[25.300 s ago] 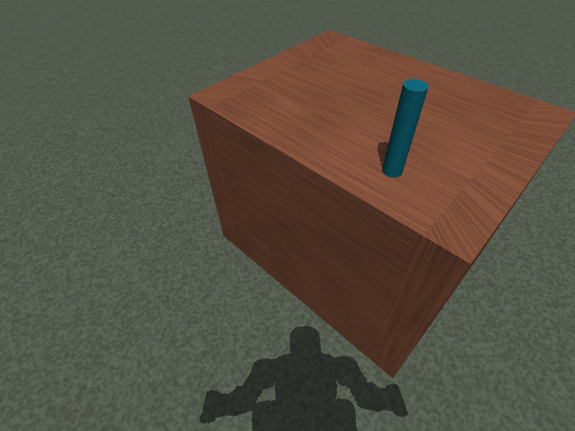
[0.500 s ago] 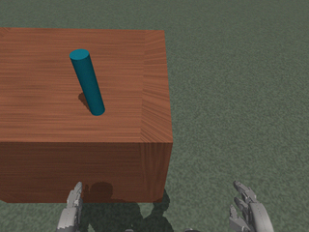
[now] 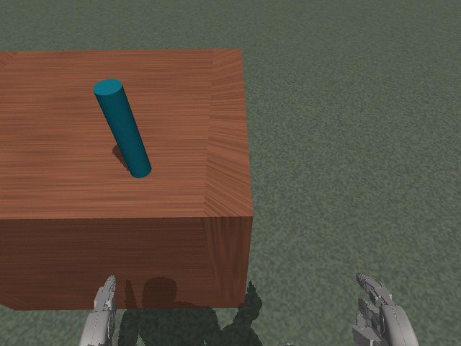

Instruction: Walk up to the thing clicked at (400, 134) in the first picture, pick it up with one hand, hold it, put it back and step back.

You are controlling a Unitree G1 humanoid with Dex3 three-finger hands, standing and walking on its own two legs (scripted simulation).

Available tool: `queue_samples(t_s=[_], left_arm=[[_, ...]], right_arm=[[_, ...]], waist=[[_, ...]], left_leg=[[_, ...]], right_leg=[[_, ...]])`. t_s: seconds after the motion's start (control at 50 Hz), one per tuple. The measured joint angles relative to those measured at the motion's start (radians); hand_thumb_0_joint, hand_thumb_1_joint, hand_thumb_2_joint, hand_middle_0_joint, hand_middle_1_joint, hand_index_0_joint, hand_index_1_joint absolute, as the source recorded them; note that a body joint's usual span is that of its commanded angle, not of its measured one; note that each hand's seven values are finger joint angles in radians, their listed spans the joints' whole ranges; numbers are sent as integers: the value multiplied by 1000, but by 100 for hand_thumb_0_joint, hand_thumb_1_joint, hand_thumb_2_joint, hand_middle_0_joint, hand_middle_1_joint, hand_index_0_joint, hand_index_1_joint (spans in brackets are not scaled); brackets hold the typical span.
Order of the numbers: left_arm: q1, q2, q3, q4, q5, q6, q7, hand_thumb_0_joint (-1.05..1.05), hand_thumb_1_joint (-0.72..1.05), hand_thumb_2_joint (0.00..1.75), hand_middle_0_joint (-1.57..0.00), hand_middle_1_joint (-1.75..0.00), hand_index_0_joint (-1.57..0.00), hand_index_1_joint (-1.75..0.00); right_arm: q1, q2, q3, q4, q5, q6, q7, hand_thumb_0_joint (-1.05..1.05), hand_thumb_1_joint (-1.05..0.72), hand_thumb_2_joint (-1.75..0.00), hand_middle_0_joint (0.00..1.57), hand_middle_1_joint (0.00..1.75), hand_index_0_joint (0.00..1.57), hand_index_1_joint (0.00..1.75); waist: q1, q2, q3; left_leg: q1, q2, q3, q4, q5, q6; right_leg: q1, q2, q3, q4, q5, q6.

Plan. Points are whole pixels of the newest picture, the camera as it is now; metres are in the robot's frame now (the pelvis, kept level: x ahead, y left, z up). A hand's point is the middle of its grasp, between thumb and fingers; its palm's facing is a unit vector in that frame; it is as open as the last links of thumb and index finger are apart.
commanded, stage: home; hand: left
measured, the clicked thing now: (126, 134) +0.50 +0.22 +0.09
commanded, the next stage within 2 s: stand in 1.74 s
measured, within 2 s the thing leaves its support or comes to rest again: neither
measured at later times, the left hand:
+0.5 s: hand (136, 334) +0.17 +0.18 -0.04, palm faces +0.11 -0.97 -0.22, open 17.5 cm
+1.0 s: hand (134, 336) +0.17 +0.18 -0.04, palm faces +0.11 -0.97 -0.23, open 17.5 cm
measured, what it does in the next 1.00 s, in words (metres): stands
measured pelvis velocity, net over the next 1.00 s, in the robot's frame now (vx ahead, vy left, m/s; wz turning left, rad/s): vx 0.00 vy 0.00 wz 0.00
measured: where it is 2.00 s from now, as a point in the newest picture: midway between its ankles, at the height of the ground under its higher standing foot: outside the picture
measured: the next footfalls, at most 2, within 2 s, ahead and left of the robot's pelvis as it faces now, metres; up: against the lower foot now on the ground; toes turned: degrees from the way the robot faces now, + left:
none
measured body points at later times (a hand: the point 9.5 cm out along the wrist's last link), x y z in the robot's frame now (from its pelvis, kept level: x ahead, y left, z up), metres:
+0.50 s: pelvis +0.00 +0.00 +0.00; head +0.03 +0.00 +0.44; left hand +0.16 +0.23 -0.03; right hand +0.16 -0.23 -0.03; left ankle +0.00 +0.13 -0.68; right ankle +0.00 -0.12 -0.68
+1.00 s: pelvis +0.00 +0.00 -0.01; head +0.03 +0.00 +0.44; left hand +0.16 +0.23 -0.03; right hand +0.15 -0.23 -0.03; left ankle +0.00 +0.13 -0.68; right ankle +0.00 -0.12 -0.68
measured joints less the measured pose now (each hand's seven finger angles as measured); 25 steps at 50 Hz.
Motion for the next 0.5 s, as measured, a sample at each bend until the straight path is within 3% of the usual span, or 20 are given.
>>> queue_samples(t_s=[0.5], left_arm=[[16,-2,-10,-32,4,-4,14,-1,-54,6,-5,-5,-5,-6]], right_arm=[[12,7,5,-49,1,35,-7,1,-90,-90,20,30,20,30]], waist=[[-1,6,-15]], left_leg=[[-25,-1,6,28,-12,3]], right_leg=[[-26,-1,6,27,-10,3]])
